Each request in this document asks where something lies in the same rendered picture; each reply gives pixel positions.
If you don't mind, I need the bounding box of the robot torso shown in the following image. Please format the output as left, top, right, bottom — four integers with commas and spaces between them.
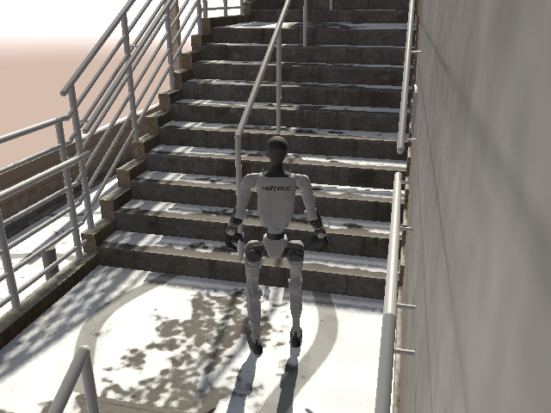
257, 170, 297, 258

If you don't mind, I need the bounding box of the robot right upper arm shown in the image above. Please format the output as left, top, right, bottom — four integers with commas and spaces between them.
294, 174, 318, 221

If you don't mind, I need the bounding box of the robot left upper arm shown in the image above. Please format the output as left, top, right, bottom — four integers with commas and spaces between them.
234, 173, 259, 219

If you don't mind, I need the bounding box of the robot right hand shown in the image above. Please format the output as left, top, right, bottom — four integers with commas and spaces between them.
309, 233, 329, 252

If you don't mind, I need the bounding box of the robot left forearm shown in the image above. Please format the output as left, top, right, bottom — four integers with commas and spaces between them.
226, 206, 242, 236

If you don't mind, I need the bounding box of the robot right forearm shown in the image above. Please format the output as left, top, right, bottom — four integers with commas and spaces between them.
309, 207, 326, 238

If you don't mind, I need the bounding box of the robot left hand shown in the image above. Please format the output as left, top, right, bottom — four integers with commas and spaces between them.
224, 232, 244, 250

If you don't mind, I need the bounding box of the robot right thigh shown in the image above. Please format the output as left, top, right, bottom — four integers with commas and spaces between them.
287, 240, 304, 293

